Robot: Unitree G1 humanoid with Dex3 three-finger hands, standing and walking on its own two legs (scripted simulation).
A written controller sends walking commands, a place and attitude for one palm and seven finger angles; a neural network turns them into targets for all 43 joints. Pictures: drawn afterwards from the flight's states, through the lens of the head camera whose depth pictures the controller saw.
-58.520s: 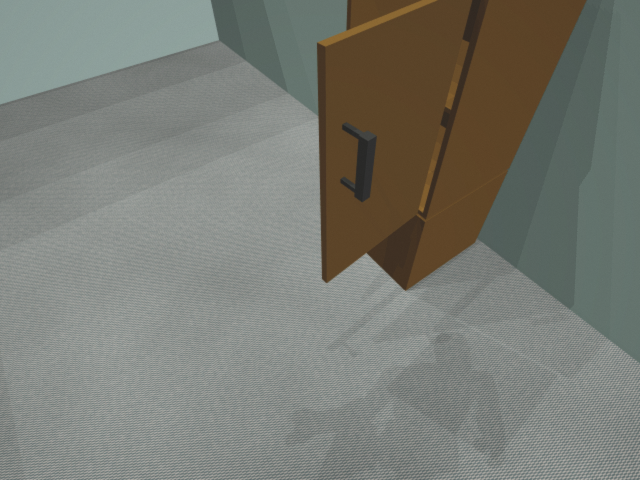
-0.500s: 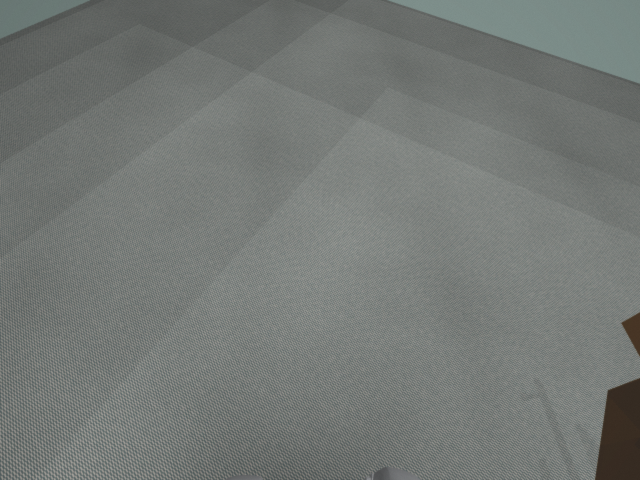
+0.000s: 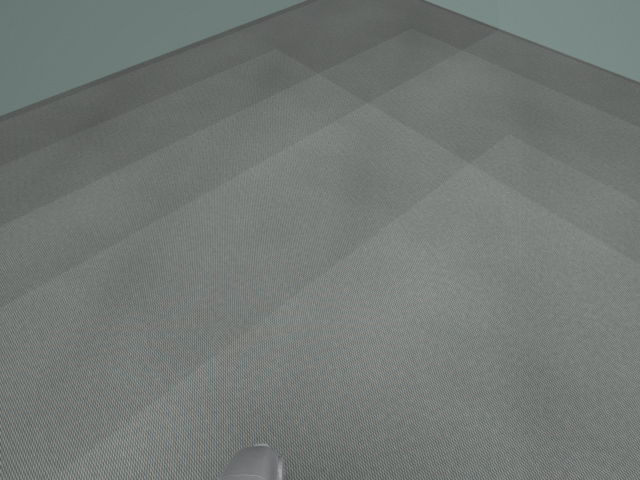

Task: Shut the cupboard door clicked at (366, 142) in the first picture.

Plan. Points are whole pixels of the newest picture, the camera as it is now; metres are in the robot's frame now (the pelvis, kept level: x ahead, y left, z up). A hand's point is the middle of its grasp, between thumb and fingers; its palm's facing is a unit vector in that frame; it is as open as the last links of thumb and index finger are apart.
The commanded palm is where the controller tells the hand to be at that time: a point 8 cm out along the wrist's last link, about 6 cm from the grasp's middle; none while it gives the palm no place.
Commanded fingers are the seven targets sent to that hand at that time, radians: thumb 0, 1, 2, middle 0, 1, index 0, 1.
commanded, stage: walk to a spot facing it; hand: left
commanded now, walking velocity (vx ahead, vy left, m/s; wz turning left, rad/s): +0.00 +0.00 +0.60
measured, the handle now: out of the picture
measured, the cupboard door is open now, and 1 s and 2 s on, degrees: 35 35 35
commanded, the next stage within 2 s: turn to face it in 0.30 s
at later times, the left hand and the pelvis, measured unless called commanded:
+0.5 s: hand out of the picture +0.13 +0.25 -0.16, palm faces +0.26 -0.93 -0.28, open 7.4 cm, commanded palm none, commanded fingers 0.00 0.90 0.90 -0.20 -0.30 -0.20 -0.30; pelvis +0.08 +0.01 -0.01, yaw +14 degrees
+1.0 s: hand (196, 453) +0.18 +0.20 -0.18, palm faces +0.03 -0.97 -0.22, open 7.4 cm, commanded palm none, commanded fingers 0.00 0.90 0.90 -0.20 -0.30 -0.20 -0.30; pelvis +0.12 -0.01 -0.01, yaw -1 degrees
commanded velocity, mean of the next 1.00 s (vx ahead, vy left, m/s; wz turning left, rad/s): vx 0.00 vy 0.00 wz -0.16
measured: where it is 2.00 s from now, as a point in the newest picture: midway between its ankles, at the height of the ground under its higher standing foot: outside the picture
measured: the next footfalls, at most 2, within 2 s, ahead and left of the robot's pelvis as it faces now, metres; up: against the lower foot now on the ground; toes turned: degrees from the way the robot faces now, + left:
left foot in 0.18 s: +0.13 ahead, +0.13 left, +0.00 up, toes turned +11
right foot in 0.58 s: +0.17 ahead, -0.12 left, +0.00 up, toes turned -7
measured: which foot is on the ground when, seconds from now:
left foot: up 0.00-0.16, down 0.18-1.00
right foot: down 0.00-0.18, up 0.20-0.56, down 0.58-1.00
